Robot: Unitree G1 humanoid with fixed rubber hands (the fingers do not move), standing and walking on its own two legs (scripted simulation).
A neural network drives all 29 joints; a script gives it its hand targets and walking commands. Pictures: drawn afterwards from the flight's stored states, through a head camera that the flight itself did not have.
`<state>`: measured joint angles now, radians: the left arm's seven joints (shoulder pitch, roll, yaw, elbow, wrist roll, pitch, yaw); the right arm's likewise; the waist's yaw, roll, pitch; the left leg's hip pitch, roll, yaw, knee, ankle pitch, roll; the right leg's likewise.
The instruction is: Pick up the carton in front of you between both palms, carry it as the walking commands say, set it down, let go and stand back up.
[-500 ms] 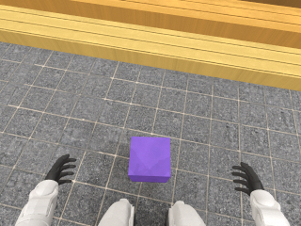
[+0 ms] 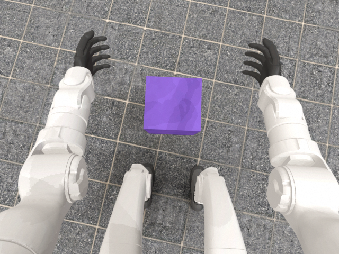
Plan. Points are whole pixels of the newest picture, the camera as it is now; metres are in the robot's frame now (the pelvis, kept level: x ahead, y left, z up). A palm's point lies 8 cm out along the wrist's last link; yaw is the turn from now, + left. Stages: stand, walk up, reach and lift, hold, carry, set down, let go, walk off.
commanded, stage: reach and lift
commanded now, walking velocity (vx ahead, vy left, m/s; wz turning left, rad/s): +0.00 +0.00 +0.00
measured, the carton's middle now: (172, 109) +0.48 +0.01 -0.52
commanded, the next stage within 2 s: none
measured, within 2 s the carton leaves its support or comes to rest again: leaves its support in 1.82 s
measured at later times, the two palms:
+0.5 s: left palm (114, 94) +0.48 +0.21 -0.30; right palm (234, 99) +0.48 -0.19 -0.30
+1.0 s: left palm (127, 103) +0.49 +0.20 -0.46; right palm (221, 105) +0.49 -0.18 -0.45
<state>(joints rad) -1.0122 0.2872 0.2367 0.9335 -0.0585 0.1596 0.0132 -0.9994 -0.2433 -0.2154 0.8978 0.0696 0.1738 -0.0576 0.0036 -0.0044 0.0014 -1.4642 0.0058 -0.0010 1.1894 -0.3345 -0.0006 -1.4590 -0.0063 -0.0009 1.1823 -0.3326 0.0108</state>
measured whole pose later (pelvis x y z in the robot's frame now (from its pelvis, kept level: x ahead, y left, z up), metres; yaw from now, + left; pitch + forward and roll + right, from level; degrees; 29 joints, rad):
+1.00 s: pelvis -0.03 +0.00 -0.27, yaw +0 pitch +38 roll +0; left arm -1.37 0.40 0.02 1.16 -0.29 -0.02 0.11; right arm -1.38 -0.37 0.00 1.14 0.31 -0.01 -0.14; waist 0.01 -0.02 0.34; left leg -2.30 0.01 -0.01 2.15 -0.51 -0.01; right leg -2.30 0.01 0.01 2.15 -0.50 0.02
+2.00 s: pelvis -0.03 -0.01 -0.26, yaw +1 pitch +36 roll +0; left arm -1.17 0.21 0.11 0.95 -0.17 0.16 0.17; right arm -1.16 -0.19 -0.14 0.94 0.18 0.15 -0.19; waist 0.01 -0.02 0.11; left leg -2.23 -0.03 -0.03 2.14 -0.54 -0.03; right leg -2.21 0.06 0.04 2.15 -0.56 0.05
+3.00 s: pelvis +0.04 -0.01 +0.02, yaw +3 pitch +27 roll +0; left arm -0.52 -0.10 0.34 0.59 0.18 0.32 0.04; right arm -0.53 0.11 -0.36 0.61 -0.16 0.30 -0.07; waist 0.01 -0.02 -0.23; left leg -1.23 -0.04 -0.06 1.20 -0.44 -0.02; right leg -1.21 0.06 0.06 1.21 -0.47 0.01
